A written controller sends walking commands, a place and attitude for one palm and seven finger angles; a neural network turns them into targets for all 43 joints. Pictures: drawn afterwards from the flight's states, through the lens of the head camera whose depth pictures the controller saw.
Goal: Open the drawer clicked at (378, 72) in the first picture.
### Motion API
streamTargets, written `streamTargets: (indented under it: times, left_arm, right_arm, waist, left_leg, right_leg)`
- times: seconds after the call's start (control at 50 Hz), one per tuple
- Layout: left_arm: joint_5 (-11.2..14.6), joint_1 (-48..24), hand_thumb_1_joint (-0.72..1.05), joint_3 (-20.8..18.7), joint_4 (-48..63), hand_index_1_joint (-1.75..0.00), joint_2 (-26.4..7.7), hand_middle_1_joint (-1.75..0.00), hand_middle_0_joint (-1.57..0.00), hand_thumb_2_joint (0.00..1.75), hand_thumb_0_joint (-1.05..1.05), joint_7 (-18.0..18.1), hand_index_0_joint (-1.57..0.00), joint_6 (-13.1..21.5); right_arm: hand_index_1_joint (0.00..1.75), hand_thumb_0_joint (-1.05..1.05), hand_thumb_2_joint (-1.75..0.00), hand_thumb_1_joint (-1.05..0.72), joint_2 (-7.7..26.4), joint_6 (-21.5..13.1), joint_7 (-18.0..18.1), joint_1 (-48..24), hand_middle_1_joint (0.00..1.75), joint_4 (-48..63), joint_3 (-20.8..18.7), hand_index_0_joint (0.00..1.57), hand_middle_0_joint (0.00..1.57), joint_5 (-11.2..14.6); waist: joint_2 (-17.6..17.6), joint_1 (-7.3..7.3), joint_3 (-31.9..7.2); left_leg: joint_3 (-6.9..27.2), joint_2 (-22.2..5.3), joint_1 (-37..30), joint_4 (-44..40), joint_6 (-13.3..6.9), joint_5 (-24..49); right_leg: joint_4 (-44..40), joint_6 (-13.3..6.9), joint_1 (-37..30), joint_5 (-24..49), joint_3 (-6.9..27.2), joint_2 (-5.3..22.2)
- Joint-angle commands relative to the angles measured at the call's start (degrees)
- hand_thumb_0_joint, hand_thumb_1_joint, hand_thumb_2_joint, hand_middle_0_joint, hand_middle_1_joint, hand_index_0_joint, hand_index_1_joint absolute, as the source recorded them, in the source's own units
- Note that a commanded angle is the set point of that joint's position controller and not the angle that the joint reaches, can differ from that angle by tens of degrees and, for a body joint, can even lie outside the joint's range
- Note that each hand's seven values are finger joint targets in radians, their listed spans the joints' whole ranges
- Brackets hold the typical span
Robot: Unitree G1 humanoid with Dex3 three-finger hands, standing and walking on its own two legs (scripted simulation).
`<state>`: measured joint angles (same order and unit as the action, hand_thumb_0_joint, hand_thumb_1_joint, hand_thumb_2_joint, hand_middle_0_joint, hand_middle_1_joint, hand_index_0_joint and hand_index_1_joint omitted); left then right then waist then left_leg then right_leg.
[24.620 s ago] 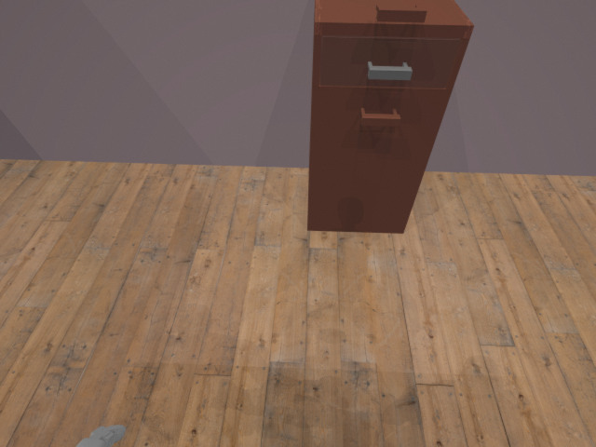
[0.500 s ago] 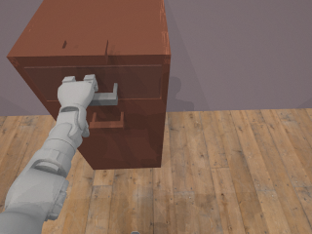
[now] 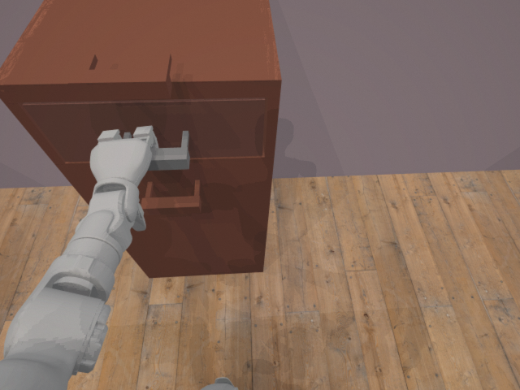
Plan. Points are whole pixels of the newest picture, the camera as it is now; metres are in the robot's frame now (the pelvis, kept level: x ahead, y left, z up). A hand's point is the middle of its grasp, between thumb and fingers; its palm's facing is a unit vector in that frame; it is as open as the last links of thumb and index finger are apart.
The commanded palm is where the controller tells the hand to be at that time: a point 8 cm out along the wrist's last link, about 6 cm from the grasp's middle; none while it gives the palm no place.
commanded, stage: lower the fingers behind the handle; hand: left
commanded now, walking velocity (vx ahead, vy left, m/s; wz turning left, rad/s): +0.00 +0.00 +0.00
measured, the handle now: (154, 148) +0.51 +0.19 +0.04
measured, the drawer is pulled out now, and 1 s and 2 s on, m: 0.00 0.00 0.03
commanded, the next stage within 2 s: close the thumb around the handle in 0.04 s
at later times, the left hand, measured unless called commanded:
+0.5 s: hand (133, 181) +0.45 +0.22 +0.02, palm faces -0.05 -0.07 -1.00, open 10.2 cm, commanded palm +0.43 +0.20 +0.08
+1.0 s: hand (134, 181) +0.45 +0.22 +0.02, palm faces -0.07 -0.07 -1.00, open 6.0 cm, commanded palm +0.42 +0.20 +0.08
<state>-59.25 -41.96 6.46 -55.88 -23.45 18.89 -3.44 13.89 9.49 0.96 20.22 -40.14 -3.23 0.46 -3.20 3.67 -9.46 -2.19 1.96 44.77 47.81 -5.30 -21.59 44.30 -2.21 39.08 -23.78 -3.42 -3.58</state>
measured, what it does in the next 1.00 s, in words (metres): stands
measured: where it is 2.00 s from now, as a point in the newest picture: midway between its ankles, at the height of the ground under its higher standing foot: outside the picture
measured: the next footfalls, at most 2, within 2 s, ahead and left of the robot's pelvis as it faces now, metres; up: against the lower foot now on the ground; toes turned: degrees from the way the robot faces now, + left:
none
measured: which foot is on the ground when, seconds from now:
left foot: down 0.00-1.00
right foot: down 0.00-1.00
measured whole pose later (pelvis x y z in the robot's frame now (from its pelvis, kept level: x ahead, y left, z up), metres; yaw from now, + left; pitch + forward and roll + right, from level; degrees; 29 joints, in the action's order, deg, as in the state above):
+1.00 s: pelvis +0.02 -0.01 +0.01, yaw +0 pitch +18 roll -2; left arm -58.6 -34.2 4.2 -48.0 -24.0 16.2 -2.3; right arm 14.2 11.5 1.0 17.6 -38.4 -3.8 0.3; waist -3.3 2.7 -9.6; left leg -2.6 1.7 40.7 44.9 -4.6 -22.1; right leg 41.5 -2.7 35.3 -24.1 -2.5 -4.0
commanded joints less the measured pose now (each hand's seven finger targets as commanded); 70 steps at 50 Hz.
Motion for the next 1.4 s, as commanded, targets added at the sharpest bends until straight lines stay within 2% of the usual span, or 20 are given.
streamTargets:
  times: [0.0,0.08,0.12,0.22,0.28,0.32,0.48,0.62,0.78,0.84,0.88,0.96,0.98,1.08,1.14,1.18,1.2,1.24,1.3,1.38]
  left_arm:
    - [-0.4,-25.89,-0.5,0.48,11.87,-1.2,-4.94,-1.2,-0.3,0.3,0.0,0.76,-0.3,1.76]
    - [-0.48,-23.96,-0.5,-1.41,13.02,-1.2,-7.32,-1.2,-0.3,0.3,0.0,-0.44,-0.3,2.92]
    - [-0.33,-21.63,-0.5,-0.56,14.62,-1.2,-5.74,-1.2,-0.3,0.3,0.0,-0.65,-0.3,3.89]
    - [0.06,-19.16,-0.22,-0.4,14.68,-1.23,-4.9,-1.23,-0.32,0.42,0.0,-0.73,-0.32,5.61]
    - [-0.12,-18.88,-0.05,-2.67,17.51,-1.25,-7.34,-1.25,-0.33,0.49,0.0,-0.12,-0.33,6.54]
    - [-0.01,-17.92,0.06,-0.23,18.25,-1.26,-3.88,-1.26,-0.34,0.54,0.0,0.22,-0.34,6.21]
    - [-0.18,-16.87,0.51,-2.02,18.98,-1.31,-6.1,-1.31,-0.37,0.73,0.0,0.66,-0.37,4.41]
    - [-0.39,-16.22,0.9,-1.76,17.48,-1.35,-6.35,-1.35,-0.4,0.9,0.0,-0.39,-0.4,3.51]
    - [-0.02,-16.15,0.9,-1.72,20.61,-1.35,-6.42,-1.35,-0.4,0.9,0.0,-1.07,-0.4,5.04]
    - [-0.19,-12.79,0.9,-2.13,19.23,-1.35,-6.17,-1.35,-0.4,0.9,0.0,-0.83,-0.4,4.8]
    - [-0.17,-15.96,0.9,-0.43,20.92,-1.35,-4.61,-1.35,-0.4,0.9,0.0,-0.82,-0.4,5.19]
    - [-0.02,-11.33,0.9,-2.42,22.63,-1.35,-6.13,-1.35,-0.4,0.9,0.0,-0.47,-0.4,4.91]
    - [0.11,-10.4,0.9,-0.64,22.66,-1.35,-3.68,-1.35,-0.4,0.9,0.0,-0.53,-0.4,4.77]
    - [1.46,-0.82,0.9,-1.97,27.91,-1.35,-4.3,-1.35,-0.4,0.9,0.0,-1.01,-0.4,3.76]
    - [2.12,2.16,0.9,-0.18,31.68,-1.35,-2.34,-1.35,-0.4,0.9,0.0,-1.44,-0.4,2.88]
    - [2.21,7.08,0.9,-2.22,34.21,-1.35,-4.35,-1.35,-0.4,0.9,0.0,-1.53,-0.4,2.47]
    - [2.46,8.92,0.9,-0.7,36.41,-1.35,-2.6,-1.35,-0.4,0.9,0.0,-1.67,-0.4,2.14]
    - [1.05,-10.4,0.9,1.03,33.75,-1.35,-3.65,-1.35,-0.4,0.9,0.0,-0.98,-0.4,1.92]
    - [-0.54,-7.84,0.9,-1.41,29.93,-1.35,-5.54,-1.35,-0.4,0.9,0.0,-0.24,-0.4,1.4]
    - [-0.42,-11.92,0.9,1.2,29.97,-1.35,-2.18,-1.35,-0.4,0.9,0.0,-0.28,-0.4,1.24]
  right_arm:
    - [0.3,0.0,-0.9,-0.9,9.05,-1.13,0.69,4.93,0.3,4.54,-3.09,0.2,0.2,-0.26]
    - [0.3,0.0,-0.9,-0.9,9.03,-1.01,1.08,4.82,0.3,5.12,-2.99,0.2,0.2,-0.3]
    - [0.3,0.0,-0.9,-0.9,8.63,-0.95,1.03,4.2,0.3,5.63,-3.03,0.2,0.2,-0.39]
    - [0.3,0.0,-0.9,-0.9,8.51,-0.75,0.99,3.71,0.3,5.68,-3.1,0.2,0.2,-0.36]
    - [0.3,0.0,-0.9,-0.9,8.67,-0.79,0.87,3.68,0.3,5.79,-3.32,0.2,0.2,-0.41]
    - [0.3,0.0,-0.9,-0.9,8.24,-0.67,0.47,3.39,0.3,5.9,-3.55,0.2,0.2,-0.51]
    - [0.3,0.0,-0.9,-0.9,8.68,0.14,0.2,3.07,0.3,5.38,-3.73,0.2,0.2,-0.58]
    - [0.3,0.0,-0.9,-0.9,8.58,0.76,0.52,2.28,0.3,5.52,-3.41,0.2,0.2,-0.35]
    - [0.3,0.0,-0.9,-0.9,8.39,0.87,0.64,1.85,0.3,6.45,-3.36,0.2,0.2,-0.48]
    - [0.3,0.0,-0.9,-0.9,8.29,0.94,0.6,1.6,0.3,6.48,-3.38,0.2,0.2,-0.48]
    - [0.3,0.0,-0.9,-0.9,8.31,0.77,0.52,1.5,0.3,6.28,-3.53,0.2,0.2,-0.52]
    - [0.3,0.0,-0.9,-0.9,8.52,0.77,0.36,1.15,0.3,6.88,-3.64,0.2,0.2,-0.59]
    - [0.3,0.0,-0.9,-0.9,8.22,0.72,0.3,1.1,0.3,7.02,-3.74,0.2,0.2,-0.54]
    - [0.3,0.0,-0.9,-0.9,8.34,0.6,-0.24,-0.31,0.3,8.42,-3.63,0.2,0.2,-0.41]
    - [0.3,0.0,-0.9,-0.9,8.32,0.39,-0.46,-1.37,0.3,9.05,-3.55,0.2,0.2,-0.38]
    - [0.3,0.0,-0.9,-0.9,8.4,0.2,-0.65,-1.99,0.3,9.59,-3.52,0.2,0.2,-0.31]
    - [0.3,0.0,-0.9,-0.9,8.23,-0.02,-0.88,-2.45,0.3,9.98,-3.49,0.2,0.2,-0.37]
    - [0.3,0.0,-0.9,-0.9,8.62,0.15,-0.09,-1.18,0.3,7.17,-3.35,0.2,0.2,-0.27]
    - [0.3,0.0,-0.9,-0.9,8.55,-0.14,0.23,-0.31,0.3,6.8,-3.6,0.2,0.2,-0.37]
    - [0.3,0.0,-0.9,-0.9,8.25,-0.3,0.0,-0.02,0.3,6.53,-3.83,0.2,0.2,-0.6]
  waist:
    - [-1.65,3.53,-19.72]
    - [-1.25,2.72,-20.77]
    - [-2.46,2.16,-21.93]
    - [-0.07,2.6,-18.86]
    - [-2.08,1.32,-21.54]
    - [-2.86,1.74,-22.37]
    - [-1.1,1.49,-23.84]
    - [0.28,1.79,-20.68]
    - [-2.62,1.1,-23.14]
    - [-1.31,0.83,-22.12]
    - [-2.23,1.76,-21.36]
    - [-2.02,0.22,-24.11]
    - [-1.58,0.74,-23.6]
    - [-1.42,-1.37,-24.44]
    - [-0.47,-0.81,-22.74]
    - [-0.8,-2.1,-22.99]
    - [-0.75,-2.01,-22.81]
    - [-0.85,2.54,-18.17]
    - [-1.8,0.98,-18.95]
    - [-4.04,1.16,-22.79]
  left_leg:
    - [7.05,-2.92,-29.05,-4.9,2.93,25.43]
    - [6.41,-2.8,-29.19,-4.86,2.64,27.52]
    - [6.4,-2.88,-30.6,-4.68,2.89,29.54]
    - [6.15,-2.83,-28.74,-4.48,2.61,29.0]
    - [6.28,-3.0,-30.1,-4.29,2.88,31.73]
    - [6.33,-3.14,-31.84,-3.65,3.14,34.75]
    - [5.66,-2.91,-31.32,-3.28,2.89,37.7]
    - [4.86,-2.35,-28.85,-3.88,2.32,35.22]
    - [5.0,-2.45,-31.21,-3.69,2.48,38.06]
    - [4.8,-2.43,-29.91,-3.66,2.44,37.12]
    - [5.41,-2.8,-30.77,-3.77,2.64,37.09]
    - [5.73,-3.0,-31.88,-3.79,2.95,39.6]
    - [5.6,-3.06,-32.19,-3.64,2.74,39.58]
    - [5.6,-3.49,-32.89,-4.3,2.8,43.9]
    - [5.37,-3.62,-32.72,-4.62,2.46,44.07]
    - [6.05,-4.06,-33.84,-4.81,2.77,47.82]
    - [6.0,-4.03,-34.21,-4.63,2.67,49.42]
    - [6.91,-4.2,-33.18,-4.62,3.25,43.07]
    - [7.5,-4.34,-34.96,-4.81,3.95,42.73]
    - [8.23,-4.53,-38.5,-3.96,4.59,44.4]
  right_leg:
    - [-5.86,-0.72,3.43,14.13,1.47,-1.54]
    - [-6.14,-0.68,0.77,16.21,1.92,-1.42]
    - [-5.99,-0.71,0.62,16.81,1.92,-1.46]
    - [-6.26,-0.53,0.63,17.58,2.1,-1.44]
    - [-5.5,-0.7,-0.15,18.75,2.27,-1.33]
    - [-5.41,-0.55,0.57,19.72,2.04,-1.45]
    - [-5.26,-0.3,-2.42,23.66,2.38,-1.31]
    - [-6.07,-0.24,-3.93,24.78,2.62,-1.04]
    - [-5.64,-0.37,-4.06,25.34,2.88,-1.08]
    - [-5.76,-0.33,-4.41,25.33,2.78,-1.15]
    - [-5.73,-0.3,-2.51,23.99,2.62,-1.14]
    - [-5.42,-0.49,-4.05,24.41,2.52,-1.23]
    - [-5.58,-0.28,-3.44,24.42,2.41,-1.29]
    - [-5.7,-0.24,-6.35,26.87,2.57,-1.3]
    - [-6.17,0.05,-7.01,28.07,2.52,-1.2]
    - [-5.78,0.02,-7.57,28.63,2.61,-1.15]
    - [-5.79,0.2,-7.78,29.67,2.68,-1.12]
    - [-6.1,0.34,-2.29,25.01,2.15,-1.02]
    - [-5.81,-0.29,-0.86,21.47,1.68,-1.1]
    - [-5.22,-0.47,0.99,20.4,1.31,-1.02]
